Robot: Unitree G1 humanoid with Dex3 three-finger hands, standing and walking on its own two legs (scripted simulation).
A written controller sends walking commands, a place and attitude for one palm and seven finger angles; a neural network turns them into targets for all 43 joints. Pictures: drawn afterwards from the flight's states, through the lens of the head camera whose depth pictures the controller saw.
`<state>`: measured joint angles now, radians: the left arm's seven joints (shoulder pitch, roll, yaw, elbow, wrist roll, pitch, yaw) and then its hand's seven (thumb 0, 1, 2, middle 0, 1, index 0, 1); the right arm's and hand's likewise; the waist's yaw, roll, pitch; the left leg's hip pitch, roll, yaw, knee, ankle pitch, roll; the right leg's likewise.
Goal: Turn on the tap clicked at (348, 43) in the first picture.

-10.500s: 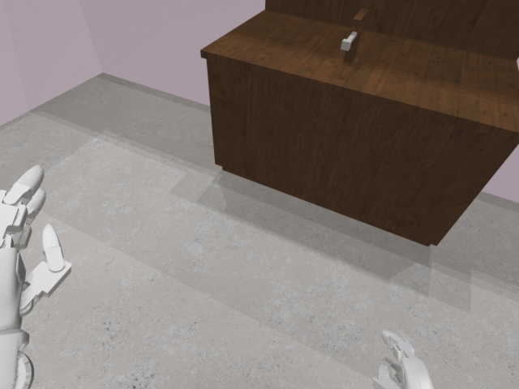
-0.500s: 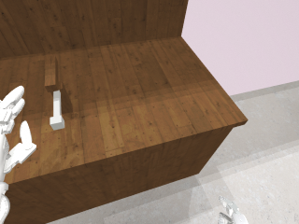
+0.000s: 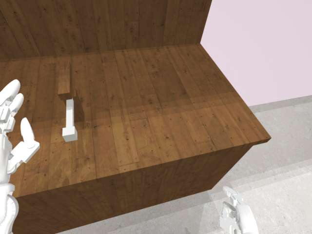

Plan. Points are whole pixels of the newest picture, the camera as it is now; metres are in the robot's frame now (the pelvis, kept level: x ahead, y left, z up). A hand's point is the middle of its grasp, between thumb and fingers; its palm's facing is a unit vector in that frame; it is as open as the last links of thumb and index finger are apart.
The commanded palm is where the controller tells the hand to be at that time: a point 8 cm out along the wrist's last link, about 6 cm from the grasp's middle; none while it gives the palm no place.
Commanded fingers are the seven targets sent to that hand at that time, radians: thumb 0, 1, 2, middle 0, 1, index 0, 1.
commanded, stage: come to a stop and stand still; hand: left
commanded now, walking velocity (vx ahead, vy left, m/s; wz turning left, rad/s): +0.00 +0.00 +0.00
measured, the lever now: (70, 134) +0.31 +0.26 +0.06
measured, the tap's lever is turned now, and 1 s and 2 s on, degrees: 0 0 0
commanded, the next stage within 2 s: look again from close up in 0.42 s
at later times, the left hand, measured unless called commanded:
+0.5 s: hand (33, 149) +0.21 +0.26 +0.16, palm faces +0.40 -0.85 -0.34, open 7.4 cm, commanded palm +0.15 +0.29 +0.18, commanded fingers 0.00 0.90 0.90 -0.20 -0.30 -0.20 -0.30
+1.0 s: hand (47, 153) +0.21 +0.23 +0.16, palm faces +0.38 -0.86 -0.35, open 7.4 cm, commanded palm +0.15 +0.26 +0.18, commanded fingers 0.00 0.90 0.90 -0.20 -0.30 -0.20 -0.30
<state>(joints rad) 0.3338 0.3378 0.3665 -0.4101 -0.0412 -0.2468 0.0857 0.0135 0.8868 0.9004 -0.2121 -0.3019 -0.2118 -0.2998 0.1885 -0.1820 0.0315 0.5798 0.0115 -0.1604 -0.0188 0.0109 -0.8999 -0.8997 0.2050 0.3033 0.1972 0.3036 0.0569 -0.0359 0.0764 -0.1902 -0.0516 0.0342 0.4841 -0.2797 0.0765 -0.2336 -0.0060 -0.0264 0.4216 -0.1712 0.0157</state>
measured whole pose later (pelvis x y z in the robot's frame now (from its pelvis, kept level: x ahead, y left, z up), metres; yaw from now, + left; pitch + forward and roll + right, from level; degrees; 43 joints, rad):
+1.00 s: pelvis -0.01 -0.02 +0.00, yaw +0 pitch -1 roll -1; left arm 0.41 0.35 0.34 -0.46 -0.05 -0.22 0.10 0.01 0.89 0.90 -0.21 -0.30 -0.21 -0.30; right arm 0.20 -0.20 0.01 0.58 0.02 -0.13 -0.03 0.01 -0.90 -0.90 0.21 0.30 0.20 0.30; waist 0.03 -0.03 0.06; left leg -0.18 -0.04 0.02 0.43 -0.24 0.05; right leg -0.22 0.01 -0.04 0.36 -0.13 -0.01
